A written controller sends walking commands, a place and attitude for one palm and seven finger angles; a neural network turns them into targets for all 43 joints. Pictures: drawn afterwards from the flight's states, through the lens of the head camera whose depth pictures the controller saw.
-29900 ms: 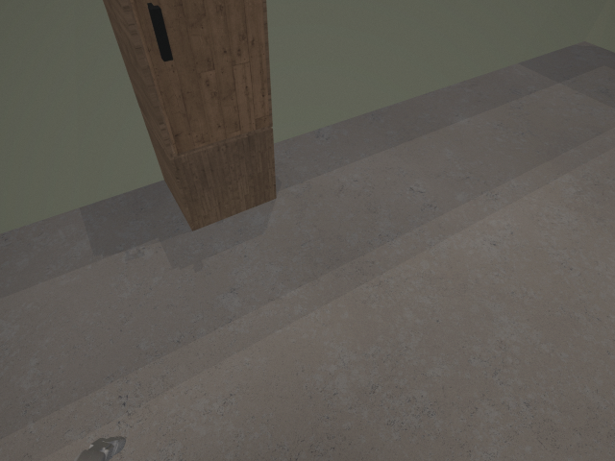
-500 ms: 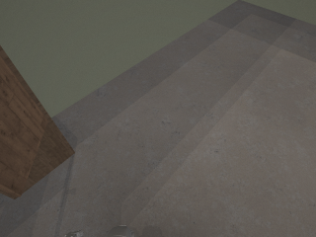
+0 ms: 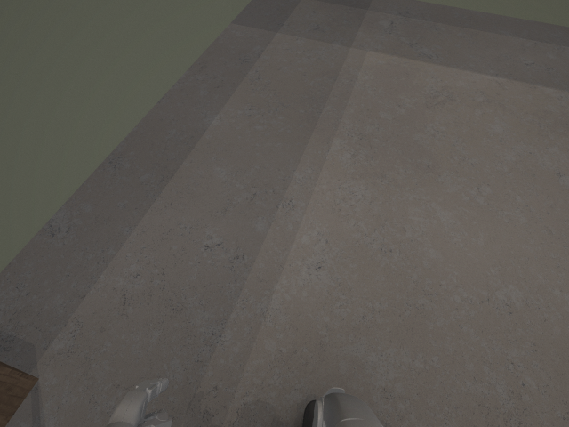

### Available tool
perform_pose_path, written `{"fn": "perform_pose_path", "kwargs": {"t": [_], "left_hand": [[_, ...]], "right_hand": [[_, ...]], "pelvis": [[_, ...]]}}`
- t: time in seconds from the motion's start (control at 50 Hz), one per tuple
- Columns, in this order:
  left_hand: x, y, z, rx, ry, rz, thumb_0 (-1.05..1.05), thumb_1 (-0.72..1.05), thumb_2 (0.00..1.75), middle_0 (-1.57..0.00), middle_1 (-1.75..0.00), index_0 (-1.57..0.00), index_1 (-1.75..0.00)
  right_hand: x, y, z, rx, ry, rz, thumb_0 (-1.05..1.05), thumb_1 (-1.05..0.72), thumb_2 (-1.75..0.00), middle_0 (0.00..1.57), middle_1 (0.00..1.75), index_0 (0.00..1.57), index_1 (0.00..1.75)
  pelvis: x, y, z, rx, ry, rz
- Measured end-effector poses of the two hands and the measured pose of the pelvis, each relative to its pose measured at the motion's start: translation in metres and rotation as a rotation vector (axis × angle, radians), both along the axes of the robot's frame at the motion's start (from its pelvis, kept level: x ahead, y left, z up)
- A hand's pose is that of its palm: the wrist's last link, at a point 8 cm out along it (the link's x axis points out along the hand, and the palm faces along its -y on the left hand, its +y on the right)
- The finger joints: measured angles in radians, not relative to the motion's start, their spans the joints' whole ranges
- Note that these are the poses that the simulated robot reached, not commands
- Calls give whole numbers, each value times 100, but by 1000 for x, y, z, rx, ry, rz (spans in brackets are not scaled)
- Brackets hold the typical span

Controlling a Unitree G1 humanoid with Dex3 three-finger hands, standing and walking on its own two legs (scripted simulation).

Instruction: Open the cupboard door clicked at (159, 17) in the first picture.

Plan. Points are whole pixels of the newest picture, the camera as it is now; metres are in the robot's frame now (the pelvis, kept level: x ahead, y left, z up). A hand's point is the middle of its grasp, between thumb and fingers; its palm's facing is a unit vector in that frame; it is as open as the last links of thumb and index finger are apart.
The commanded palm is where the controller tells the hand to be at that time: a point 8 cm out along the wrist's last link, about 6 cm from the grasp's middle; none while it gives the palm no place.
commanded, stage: walk to a spot facing it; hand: left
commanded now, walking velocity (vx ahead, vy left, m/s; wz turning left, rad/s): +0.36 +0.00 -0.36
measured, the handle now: out of the picture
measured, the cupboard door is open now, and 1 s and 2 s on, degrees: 45 45 45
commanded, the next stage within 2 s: turn to face it in 0.98 s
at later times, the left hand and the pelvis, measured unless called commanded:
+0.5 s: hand (205, 403) +0.18 +0.12 -0.16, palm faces -0.01 -0.98 -0.20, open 7.3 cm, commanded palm none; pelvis +0.22 -0.05 +0.01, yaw -7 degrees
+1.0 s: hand (243, 185) +0.63 +0.08 -0.15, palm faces -0.27 -0.94 -0.22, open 7.3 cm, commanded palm none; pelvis +0.47 -0.08 +0.01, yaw -16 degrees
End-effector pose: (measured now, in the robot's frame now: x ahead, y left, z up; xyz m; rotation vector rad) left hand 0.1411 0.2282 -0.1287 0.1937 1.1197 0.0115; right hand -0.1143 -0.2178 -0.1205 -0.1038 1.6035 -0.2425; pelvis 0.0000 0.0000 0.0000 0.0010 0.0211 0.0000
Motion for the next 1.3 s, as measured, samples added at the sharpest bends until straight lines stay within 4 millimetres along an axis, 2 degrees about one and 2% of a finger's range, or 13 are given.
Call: {"fn": "perform_pose_path", "kwargs": {"t": [0.06,0.1,0.2,0.36,0.54,0.64,0.72,0.9,1.0,1.08,1.16,1.26,1.3], "left_hand": [[49,-22,-6,16,-85,-30,1,91,90,-19,-30,-20,-30],[62,-32,-6,26,-104,-18,0,91,90,-19,-30,-20,-30],[55,-47,0,50,24,-8,0,91,90,-19,-30,-20,-30],[44,-42,10,91,169,77,-1,94,90,-20,-30,-20,-30],[36,-59,-1,40,396,155,0,91,90,-19,-30,-20,-30],[61,-61,-14,7,526,157,0,91,90,-20,-30,-20,-30],[129,-53,-21,6,503,96,1,91,90,-20,-30,-20,-30],[374,-61,-2,32,135,-59,1,92,90,-19,-30,-20,-30],[490,-95,7,64,21,-183,1,92,90,-19,-30,-20,-30],[567,-140,5,81,-55,-264,0,92,90,-19,-30,-20,-30],[601,-176,3,75,-96,-271,0,91,90,-19,-30,-20,-30],[592,-205,5,42,-4,-235,0,91,90,-19,-30,-20,-30],[595,-205,8,39,-19,-162,-2,95,90,-20,-30,-20,-30]], "right_hand": [[8,-8,-17,41,65,-43,0,-91,-90,20,30,20,30],[32,-19,-25,51,63,-58,1,-91,-90,20,30,20,30],[146,-49,-20,17,-155,-42,1,-91,-90,20,30,20,30],[319,-77,-1,-3,-438,42,0,-91,-90,20,30,19,30],[474,-67,5,13,-546,124,0,-91,-90,20,30,19,30],[546,-55,-3,-8,-598,137,0,-91,-90,20,30,20,30],[547,-54,-5,-37,-561,68,0,-91,-90,20,30,20,30],[461,-69,2,-73,-188,-124,-1,-95,-90,20,30,20,30],[434,-69,-1,-36,-44,-238,0,-93,-90,20,30,20,30],[433,-70,-14,21,52,-308,0,-92,-90,20,30,19,30],[469,-87,-22,62,66,-346,0,-92,-90,20,30,20,30],[561,-124,-17,48,-79,-300,1,-92,-90,20,30,19,30],[600,-137,-15,44,-138,-260,0,-91,-90,20,30,19,30]], "pelvis": [[29,-19,-16,20,-4,-19],[42,-29,-18,18,-19,-38],[76,-44,1,18,-16,-77],[146,-56,14,15,6,-110],[241,-52,6,5,1,-135],[305,-42,-10,-1,-3,-154],[345,-38,-9,11,-17,-185],[423,-53,12,2,-17,-227],[470,-80,7,13,-21,-275],[510,-112,-7,18,-22,-300],[538,-140,-11,18,-34,-301],[568,-160,7,16,-23,-266],[579,-167,10,14,-14,-243]]}}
